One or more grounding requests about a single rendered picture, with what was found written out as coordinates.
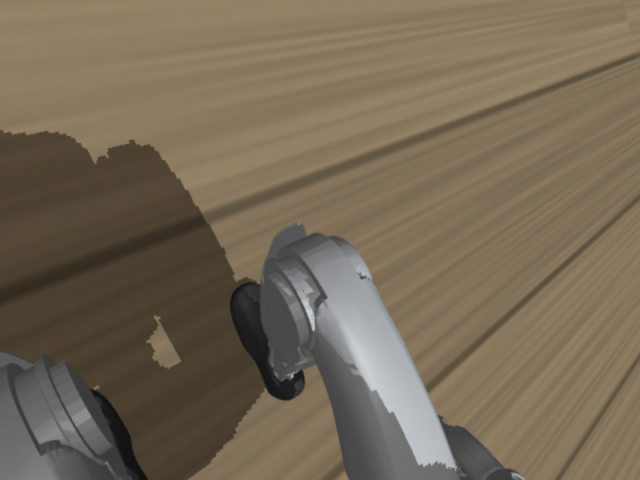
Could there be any right robot hand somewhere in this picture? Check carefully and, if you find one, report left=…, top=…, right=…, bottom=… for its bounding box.
left=437, top=414, right=504, bottom=480

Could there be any left robot foot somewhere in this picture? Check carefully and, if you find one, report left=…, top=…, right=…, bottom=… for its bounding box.
left=90, top=389, right=148, bottom=480

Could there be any right robot foot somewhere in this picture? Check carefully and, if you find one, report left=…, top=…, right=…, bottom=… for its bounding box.
left=230, top=282, right=305, bottom=400

